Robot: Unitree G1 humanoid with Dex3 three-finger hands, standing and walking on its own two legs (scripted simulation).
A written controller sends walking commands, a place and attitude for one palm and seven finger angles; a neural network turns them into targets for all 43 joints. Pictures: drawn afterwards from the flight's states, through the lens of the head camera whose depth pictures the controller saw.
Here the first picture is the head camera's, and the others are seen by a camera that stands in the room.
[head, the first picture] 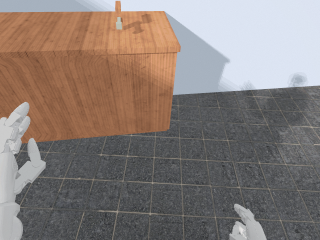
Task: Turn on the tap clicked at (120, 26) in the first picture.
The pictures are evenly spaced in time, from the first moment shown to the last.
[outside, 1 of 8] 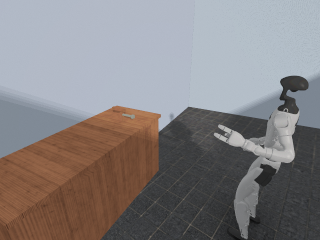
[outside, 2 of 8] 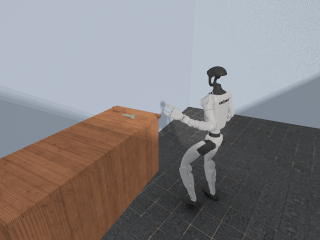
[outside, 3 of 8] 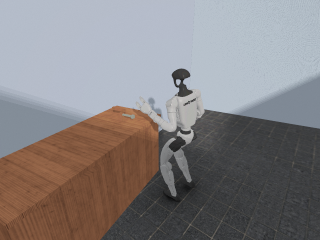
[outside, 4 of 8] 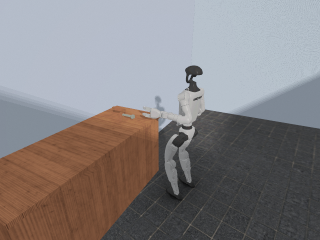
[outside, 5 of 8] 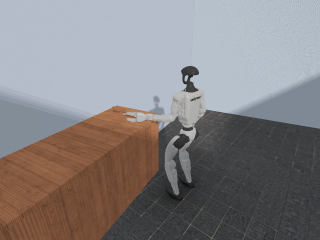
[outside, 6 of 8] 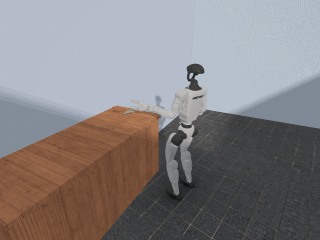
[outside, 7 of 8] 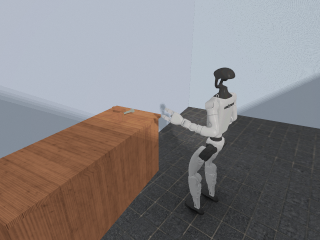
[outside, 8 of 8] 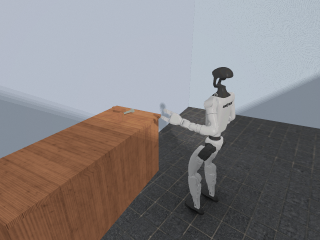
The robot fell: no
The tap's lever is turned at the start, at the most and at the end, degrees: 0 73 73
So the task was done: yes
